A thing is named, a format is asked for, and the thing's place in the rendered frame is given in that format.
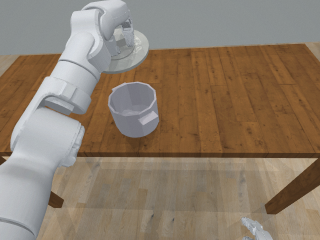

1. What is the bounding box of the robot right hand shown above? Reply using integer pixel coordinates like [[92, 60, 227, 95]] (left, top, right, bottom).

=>
[[241, 217, 273, 240]]

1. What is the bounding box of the pot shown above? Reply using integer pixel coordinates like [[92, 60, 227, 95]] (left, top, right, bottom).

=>
[[108, 81, 159, 138]]

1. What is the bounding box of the lid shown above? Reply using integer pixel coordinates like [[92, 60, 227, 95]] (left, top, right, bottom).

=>
[[102, 28, 149, 74]]

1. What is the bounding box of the left robot upper arm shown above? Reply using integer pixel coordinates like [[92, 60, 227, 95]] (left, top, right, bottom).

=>
[[0, 105, 85, 240]]

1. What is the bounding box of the knob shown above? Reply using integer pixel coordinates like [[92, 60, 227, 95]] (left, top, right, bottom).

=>
[[113, 29, 127, 48]]

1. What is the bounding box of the robot left hand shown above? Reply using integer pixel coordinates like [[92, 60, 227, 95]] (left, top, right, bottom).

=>
[[81, 0, 135, 57]]

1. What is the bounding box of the table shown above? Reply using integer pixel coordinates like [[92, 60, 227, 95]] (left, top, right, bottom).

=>
[[0, 43, 320, 215]]

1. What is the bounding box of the robot left forearm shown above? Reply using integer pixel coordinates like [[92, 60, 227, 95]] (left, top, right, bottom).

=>
[[10, 4, 115, 152]]

